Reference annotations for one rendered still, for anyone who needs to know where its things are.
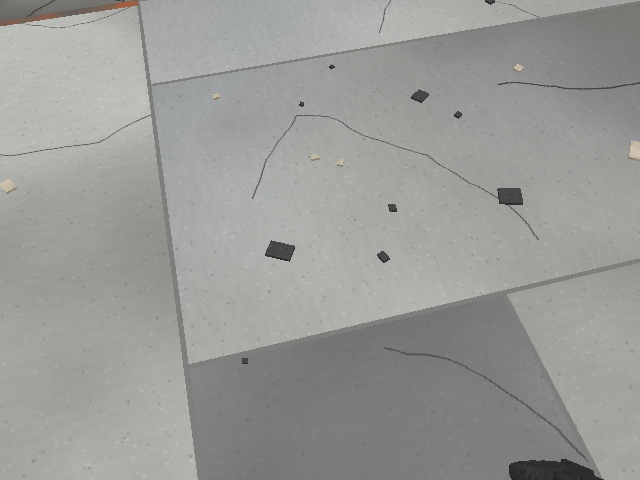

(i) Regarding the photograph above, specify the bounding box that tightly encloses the robot right hand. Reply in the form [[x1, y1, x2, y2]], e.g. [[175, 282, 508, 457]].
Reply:
[[509, 459, 604, 480]]

